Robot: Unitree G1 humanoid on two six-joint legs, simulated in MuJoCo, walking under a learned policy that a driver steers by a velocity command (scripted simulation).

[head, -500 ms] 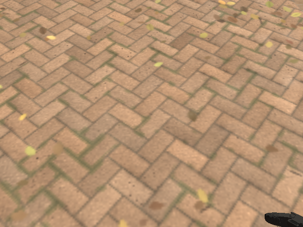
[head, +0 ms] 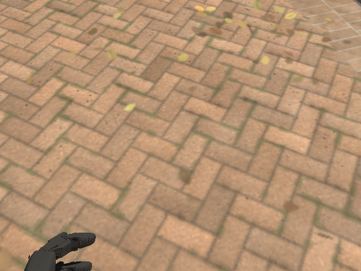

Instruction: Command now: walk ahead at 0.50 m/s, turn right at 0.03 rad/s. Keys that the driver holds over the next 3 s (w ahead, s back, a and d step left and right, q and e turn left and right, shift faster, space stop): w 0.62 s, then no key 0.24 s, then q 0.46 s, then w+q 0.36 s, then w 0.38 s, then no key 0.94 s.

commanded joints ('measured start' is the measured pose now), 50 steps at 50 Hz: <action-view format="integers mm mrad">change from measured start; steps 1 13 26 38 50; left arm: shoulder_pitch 343 234 345 286 199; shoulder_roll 221 162 217 84 258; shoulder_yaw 87 57 68 31 79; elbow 25 94 208 156 136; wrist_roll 15 13 -6 21 47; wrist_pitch -9 -25 32 29 23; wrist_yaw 18 23 50 59 71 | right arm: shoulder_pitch -50 -213 -284 -251 -90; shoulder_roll -136 -61 -123 -109 -62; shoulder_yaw -19 -5 -27 -21 -6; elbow -73 -144 -181 -109 -41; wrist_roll -18 -25 -14 -37 -31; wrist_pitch -3 -15 -46 -46 1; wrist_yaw -12 1 41 16 -7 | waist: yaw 236 99 61 148 77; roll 38 -31 -52 102 -112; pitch -244 4 -66 -56 -184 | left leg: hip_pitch -238 -726 -398 -290 -419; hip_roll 163 163 23 218 31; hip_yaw -36 -66 31 -77 -78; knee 462 610 169 -66 353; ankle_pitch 681 298 329 924 199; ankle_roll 87 -30 81 233 46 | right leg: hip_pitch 573 327 549 -5 554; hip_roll -100 -179 -185 -80 -239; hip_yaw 104 167 69 40 203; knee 23 -362 -49 445 5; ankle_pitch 31 71 440 -181 687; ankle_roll -108 -201 -88 88 -91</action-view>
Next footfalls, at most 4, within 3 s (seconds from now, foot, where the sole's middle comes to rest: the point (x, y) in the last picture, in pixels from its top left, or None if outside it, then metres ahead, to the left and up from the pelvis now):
0.02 right None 0.17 -0.11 -0.77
0.54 left None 0.47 0.13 -0.77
0.98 right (195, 221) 0.64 -0.09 -0.77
1.34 left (132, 255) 0.54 0.15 -0.77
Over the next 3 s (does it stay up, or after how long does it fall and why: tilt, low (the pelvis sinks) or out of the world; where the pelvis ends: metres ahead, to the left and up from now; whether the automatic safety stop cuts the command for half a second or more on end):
stays up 0.97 0.23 0.01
